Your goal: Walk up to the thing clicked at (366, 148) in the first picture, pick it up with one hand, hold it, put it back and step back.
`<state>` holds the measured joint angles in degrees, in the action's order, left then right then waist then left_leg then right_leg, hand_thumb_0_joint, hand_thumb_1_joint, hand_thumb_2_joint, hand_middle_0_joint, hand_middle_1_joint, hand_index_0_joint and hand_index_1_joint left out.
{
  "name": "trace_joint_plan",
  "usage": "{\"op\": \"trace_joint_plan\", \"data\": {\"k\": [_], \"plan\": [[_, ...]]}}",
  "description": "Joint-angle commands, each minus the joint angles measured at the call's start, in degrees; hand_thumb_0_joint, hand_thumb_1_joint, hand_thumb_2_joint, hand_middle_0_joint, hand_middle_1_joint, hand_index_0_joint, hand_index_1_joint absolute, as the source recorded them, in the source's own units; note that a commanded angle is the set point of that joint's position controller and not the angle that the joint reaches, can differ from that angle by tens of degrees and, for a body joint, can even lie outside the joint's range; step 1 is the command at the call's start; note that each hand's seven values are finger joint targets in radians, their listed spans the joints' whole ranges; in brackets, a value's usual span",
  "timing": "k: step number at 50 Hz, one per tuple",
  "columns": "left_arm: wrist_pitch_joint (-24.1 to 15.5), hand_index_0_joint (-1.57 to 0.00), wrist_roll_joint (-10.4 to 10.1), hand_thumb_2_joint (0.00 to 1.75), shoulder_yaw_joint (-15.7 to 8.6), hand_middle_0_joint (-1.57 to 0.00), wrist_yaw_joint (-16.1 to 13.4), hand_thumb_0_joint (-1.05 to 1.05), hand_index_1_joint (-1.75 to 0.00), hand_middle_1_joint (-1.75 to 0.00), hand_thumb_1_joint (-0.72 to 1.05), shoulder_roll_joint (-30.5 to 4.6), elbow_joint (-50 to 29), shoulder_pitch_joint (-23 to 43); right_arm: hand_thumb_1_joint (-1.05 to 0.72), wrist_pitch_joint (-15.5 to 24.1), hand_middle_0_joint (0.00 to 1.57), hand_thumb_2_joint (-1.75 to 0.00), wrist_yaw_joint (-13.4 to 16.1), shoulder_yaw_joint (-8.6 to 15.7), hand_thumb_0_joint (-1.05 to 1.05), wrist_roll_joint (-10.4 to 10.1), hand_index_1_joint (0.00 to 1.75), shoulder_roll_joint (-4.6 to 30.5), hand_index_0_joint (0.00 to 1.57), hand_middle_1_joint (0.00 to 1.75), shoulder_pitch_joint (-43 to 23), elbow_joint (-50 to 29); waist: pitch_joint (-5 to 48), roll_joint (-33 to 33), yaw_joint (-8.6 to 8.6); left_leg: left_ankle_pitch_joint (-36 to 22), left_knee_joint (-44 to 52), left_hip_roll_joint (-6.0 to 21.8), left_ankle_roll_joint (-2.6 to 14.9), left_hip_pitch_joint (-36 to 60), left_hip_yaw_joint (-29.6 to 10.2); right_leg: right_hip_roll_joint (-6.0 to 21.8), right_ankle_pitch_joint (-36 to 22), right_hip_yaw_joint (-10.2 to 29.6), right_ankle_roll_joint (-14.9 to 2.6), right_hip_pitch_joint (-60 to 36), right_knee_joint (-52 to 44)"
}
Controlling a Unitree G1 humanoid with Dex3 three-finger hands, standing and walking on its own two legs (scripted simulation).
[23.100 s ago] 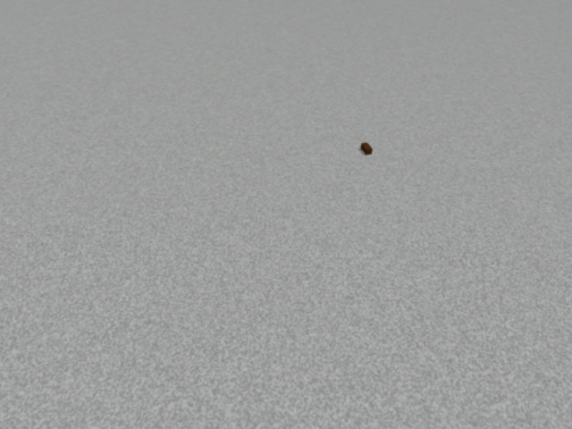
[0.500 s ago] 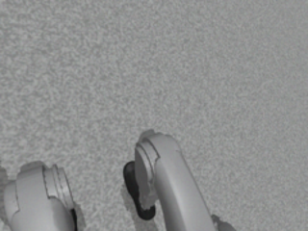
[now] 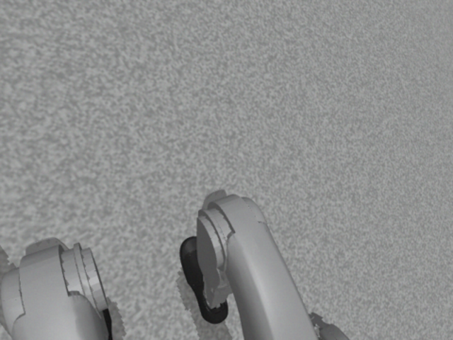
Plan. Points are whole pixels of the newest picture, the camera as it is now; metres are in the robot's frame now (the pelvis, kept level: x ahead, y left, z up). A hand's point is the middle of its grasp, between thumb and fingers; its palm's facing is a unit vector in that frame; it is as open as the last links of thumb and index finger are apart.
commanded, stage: rise first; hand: left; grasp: from above
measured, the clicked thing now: out of the picture +0.54 +0.33 -0.30
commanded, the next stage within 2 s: approach in 1.10 s
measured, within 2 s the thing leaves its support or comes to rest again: neither
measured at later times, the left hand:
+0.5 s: hand out of the picture +0.50 +0.35 -0.18, palm faces -0.42 -0.12 -0.90, open 12.4 cm
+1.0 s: hand out of the picture +0.51 +0.35 -0.18, palm faces -0.42 -0.12 -0.90, open 12.6 cm
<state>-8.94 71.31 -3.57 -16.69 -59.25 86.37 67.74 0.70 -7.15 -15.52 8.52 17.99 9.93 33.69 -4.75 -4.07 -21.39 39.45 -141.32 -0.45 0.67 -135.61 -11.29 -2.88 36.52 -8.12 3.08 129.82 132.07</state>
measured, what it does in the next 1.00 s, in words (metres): stands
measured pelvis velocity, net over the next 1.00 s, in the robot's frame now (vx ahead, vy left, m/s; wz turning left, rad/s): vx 0.00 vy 0.00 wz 0.00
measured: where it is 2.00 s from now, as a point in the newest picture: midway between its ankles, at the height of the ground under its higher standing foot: (157, 320)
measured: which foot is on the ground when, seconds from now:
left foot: down 0.00-1.00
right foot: down 0.00-1.00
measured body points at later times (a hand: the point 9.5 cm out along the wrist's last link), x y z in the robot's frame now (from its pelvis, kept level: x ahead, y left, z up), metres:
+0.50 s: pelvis +0.00 +0.00 +0.00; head +0.27 +0.12 +0.34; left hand +0.52 +0.36 -0.13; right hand +0.04 -0.26 -0.06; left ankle +0.07 +0.12 -0.29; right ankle +0.12 -0.12 -0.29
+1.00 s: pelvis +0.00 +0.00 +0.00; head +0.27 +0.11 +0.34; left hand +0.53 +0.35 -0.12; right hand +0.04 -0.26 -0.07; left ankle +0.07 +0.12 -0.29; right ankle +0.12 -0.12 -0.29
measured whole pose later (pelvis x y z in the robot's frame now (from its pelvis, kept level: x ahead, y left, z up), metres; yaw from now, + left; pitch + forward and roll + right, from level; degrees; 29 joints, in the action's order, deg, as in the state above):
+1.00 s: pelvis +0.00 +0.00 +0.00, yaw +0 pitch +33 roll -13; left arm -8.8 71.1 -3.3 -16.6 -58.8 86.6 67.8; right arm 0.4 -7.2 -15.6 8.4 18.0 9.7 33.8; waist -4.4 -3.7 -21.6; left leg 39.5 -141.3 -0.3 0.4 -135.4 -11.4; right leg -2.9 36.4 -8.3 2.9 129.8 132.0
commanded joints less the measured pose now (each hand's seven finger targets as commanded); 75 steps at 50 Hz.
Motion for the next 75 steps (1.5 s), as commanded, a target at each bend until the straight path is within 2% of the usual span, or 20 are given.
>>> {"op": "trace_joint_plan", "data": {"k": [1, 7, 10, 12, 19, 23, 25, 29, 35, 37, 44, 47, 50, 54, 57, 59, 61, 64, 70, 75], "plan": [[0.2, -0.35, -0.75, 0.77, -1.18, -0.37, -1.88, 0.0, -0.69, -0.67, -0.25, -13.58, -7.82, 16.96, -0.88, -0.11, 0.2, -0.89, 0.59, 5.48, 0.0, 0.34, 0.3, 17.8, 0.2, 0.3, 12.58, 0.59, 38.33, 28.91, -1.77, -13.85, 14.7, 1.66, 0.08, 30.56, 4.25, -1.76, -12.94, -5.09, -5.41, -20.35, -10.99], [0.1, -0.36, -0.66, 0.76, -1.72, -0.38, -1.62, 0.0, -0.69, -0.66, -0.25, -14.55, -10.76, 17.38, -0.88, -0.41, 0.2, -0.89, 0.51, 5.41, 0.0, 0.22, 0.3, 17.21, 0.2, 0.3, 12.37, 0.31, 41.3, 30.93, -0.73, -14.85, 14.88, 1.73, 0.16, 32.57, 4.59, -1.88, -13.95, -4.73, -5.14, -21.94, -10.84], [0.02, -0.35, -1.22, 0.77, -0.94, -0.37, -1.57, 0.0, -0.68, -0.66, -0.25, -12.18, -8.99, 16.54, -0.88, -0.24, 0.2, -0.89, 0.51, 5.58, 0.0, 0.42, 0.3, 17.78, 0.2, 0.3, 12.97, 0.35, 37.45, 28.73, -2.46, -13.4, 14.64, 1.6, 0.06, 30.38, 4.19, -1.73, -12.68, -5.29, -5.32, -20.28, -11.36], [-0.05, -0.36, -0.66, 0.77, -1.75, -0.39, -1.4, 0.0, -0.67, -0.64, -0.24, -14.68, -11.44, 17.54, -0.88, -0.26, 0.2, -0.89, 0.62, 5.61, 0.0, 0.18, 0.3, 17.79, 0.2, 0.3, 12.92, 0.58, 39.74, 30.12, -0.91, -14.23, 15.07, 1.69, -0.05, 32.46, 4.18, -1.64, -13.05, -4.96, -5.36, -20.63, -11.05], [0.01, -0.35, -0.84, 0.77, -1.78, -0.37, -1.18, 0.0, -0.68, -0.65, -0.25, -13.92, -9.86, 16.68, -0.88, -0.18, 0.2, -0.89, 0.53, 5.81, 0.0, 0.32, 0.3, 18.4, 0.2, 0.3, 12.6, -0.14, 37.31, 30.22, -1.43, -12.8, 15.74, 1.64, -0.44, 32.19, 3.51, -1.43, -11.62, -5.44, -5.72, -18.44, -10.87], [-0.15, -0.35, -0.59, 0.76, -2.04, -0.37, -1.22, 0.0, -0.68, -0.66, -0.24, -14.26, -11.76, 17.59, -0.88, -0.39, 0.2, -0.89, 0.53, 5.96, 0.0, 0.27, 0.3, 18.3, 0.2, 0.3, 12.78, -0.16, 40.74, 31.75, -1.14, -15.49, 15.3, 1.74, -0.47, 34.65, 3.5, -1.38, -13.61, -5.32, -5.54, -19.14, -10.44], [-0.04, -0.34, -0.91, 0.78, -0.84, -0.36, -1.19, 0.0, -0.69, -0.67, -0.26, -11.85, -10.0, 16.64, -0.88, -0.33, 0.2, -0.89, 0.35, 5.8, 0.0, 0.3, 0.3, 17.49, 0.2, 0.3, 12.9, 0.02, 38.99, 30.18, -1.92, -14.54, 15.29, 1.7, -0.15, 32.79, 3.77, -1.56, -13.33, -5.26, -5.37, -19.71, -10.81], [0.05, -0.36, -0.74, 0.76, -1.18, -0.38, -0.92, 0.0, -0.67, -0.64, -0.24, -13.07, -8.95, 16.2, -0.88, -0.24, 0.2, -0.89, 0.42, 5.86, 0.0, 0.32, 0.3, 17.97, 0.2, 0.3, 13.28, 0.19, 37.18, 29.16, -1.83, -13.82, 14.88, 1.6, -0.01, 31.22, 4.21, -1.45, -12.86, -4.94, -5.37, -20.03, -11.42], [-0.31, -0.35, -1.08, 0.77, -1.33, -0.37, -1.18, 0.0, -0.69, -0.67, -0.25, -13.51, -10.31, 17.73, -0.88, -0.3, 0.2, -0.89, 0.33, 5.67, 0.0, 0.27, 0.3, 17.5, 0.2, 0.3, 12.81, 0.11, 39.87, 30.29, -1.79, -14.38, 15.04, 1.71, 0.02, 32.57, 4.19, -1.7, -13.42, -4.95, -5.21, -21.07, -11.02], [-0.31, -0.35, -0.94, 0.77, -2.21, -0.37, -1.39, 0.0, -0.67, -0.65, -0.25, -14.85, -10.9, 16.94, -0.88, -0.32, 0.2, -0.89, 0.41, 5.65, 0.0, 0.37, 0.3, 17.99, 0.2, 0.3, 12.82, 0.11, 40.24, 30.36, -0.97, -15.33, 14.97, 1.64, -0.15, 32.8, 4.34, -1.61, -13.73, -5.05, -5.36, -21.31, -11.08], [-0.02, -0.33, -0.82, 0.79, -0.73, -0.35, -1.78, 0.0, -0.69, -0.66, -0.28, -12.29, -7.96, 16.98, -0.88, -0.32, 0.2, -0.89, 0.33, 5.36, 0.0, 0.41, 0.3, 16.95, 0.2, 0.3, 12.9, 0.61, 38.11, 27.15, -2.22, -12.01, 14.28, 1.53, 0.64, 28.11, 4.91, -2.01, -12.54, -4.62, -4.86, -22.2, -11.72], [0.2, -0.33, -0.85, 0.78, -1.43, -0.35, -1.91, 0.0, -0.7, -0.68, -0.27, -14.32, -8.43, 17.01, -0.88, -0.27, 0.2, -0.89, 0.48, 5.38, 0.0, 0.12, 0.3, 17.29, 0.2, 0.3, 12.51, 0.71, 39.17, 29.37, -1.15, -13.32, 15.27, 1.6, 0.29, 30.22, 4.71, -1.83, -13.18, -4.66, -4.99, -22.12, -11.2], [0.47, -0.32, -1.05, 0.79, -0.63, -0.34, -1.46, 0.0, -0.71, -0.69, -0.27, -12.04, -7.3, 16.93, -0.88, -0.34, 0.2, -0.89, 0.58, 5.49, 0.0, 0.18, 0.3, 17.74, 0.2, 0.3, 12.65, 0.3, 37.3, 28.05, -2.33, -13.28, 15.18, 1.64, 0.04, 30.54, 3.83, -1.67, -12.5, -5.23, -5.41, -19.49, -11.03], [0.35, -0.34, -0.55, 0.78, -1.49, -0.36, -1.11, 0.0, -0.69, -0.67, -0.26, -14.71, -9.48, 17.71, -0.88, -0.36, 0.2, -0.89, 0.68, 5.35, 0.0, 0.15, 0.3, 17.89, 0.2, 0.3, 12.3, -0.04, 39.27, 28.7, -1.23, -13.45, 14.85, 1.6, 0.06, 30.91, 4.31, -1.78, -12.42, -4.88, -5.51, -21.0, -11.05], [0.28, -0.33, -0.89, 0.78, -1.4, -0.35, -1.09, 0.0, -0.71, -0.68, -0.27, -13.35, -7.91, 16.11, -0.88, -0.21, 0.2, -0.89, 0.78, 5.36, 0.0, 0.38, 0.3, 18.24, 0.2, 0.3, 12.43, -0.07, 37.33, 29.24, -1.6, -13.91, 14.91, 1.62, -0.2, 31.43, 4.04, -1.53, -12.47, -5.14, -5.63, -19.7, -11.01], [0.02, -0.32, -0.54, 0.79, -1.8, -0.35, -1.06, 0.0, -0.7, -0.68, -0.28, -14.94, -9.13, 17.35, -0.88, -0.27, 0.2, -0.89, 0.82, 5.23, 0.0, 0.38, 0.3, 18.29, 0.2, 0.3, 12.55, -0.16, 38.55, 29.29, -1.92, -13.71, 14.34, 1.58, 0.05, 31.11, 4.36, -1.7, -12.47, -5.1, -5.48, -20.78, -11.34], [-0.2, -0.34, -0.67, 0.77, -2.14, -0.36, -1.27, 0.0, -0.72, -0.7, -0.27, -15.6, -10.77, 17.7, -0.89, -0.36, 0.2, -0.89, 0.86, 5.29, 0.0, 0.37, 0.3, 18.06, 0.2, 0.3, 12.31, -0.13, 40.02, 29.52, -0.94, -13.27, 14.3, 1.6, 0.15, 30.8, 4.73, -1.71, -12.48, -4.82, -5.35, -21.77, -11.37], [-0.27, -0.32, -0.86, 0.77, -0.65, -0.34, -1.27, 0.0, -0.74, -0.72, -0.28, -12.36, -9.81, 19.4, -0.89, 0.02, 0.2, -0.89, 0.84, 5.5, 0.0, 0.44, 0.3, 18.1, 0.2, 0.3, 12.78, 0.29, 36.48, 29.58, -2.72, -10.8, 14.91, 1.74, -0.12, 30.39, 3.89, -1.68, -10.47, -5.47, -5.67, -18.32, -11.18], [-0.14, -0.36, -1.13, 0.76, 3.85, -0.37, -1.22, 0.0, -0.72, -0.7, -0.25, -7.2, -8.84, 24.14, -0.89, 0.62, 0.2, -0.89, 0.93, 5.04, 0.0, 0.87, 0.3, 17.6, 0.2, 0.3, 13.63, 1.93, 36.54, 29.77, -5.75, -11.27, 14.41, 1.89, 0.08, 31.11, 3.68, -1.91, -12.31, -5.53, -5.08, -18.72, -11.19], [1.9, -0.39, 0.52, 0.71, 3.2, -0.4, -3.23, 0.0, -0.69, -0.68, -0.2, -9.9, -5.37, 26.53, -0.89, 0.54, 0.2, -0.89, 1.22, 4.34, 0.0, 0.97, 0.3, 18.95, 0.2, 0.3, 14.05, 1.43, 36.88, 33.06, -5.67, -14.0, 15.35, 2.04, -0.57, 33.54, 2.86, -1.58, -14.35, -5.91, -5.41, -17.14, -10.03]]}}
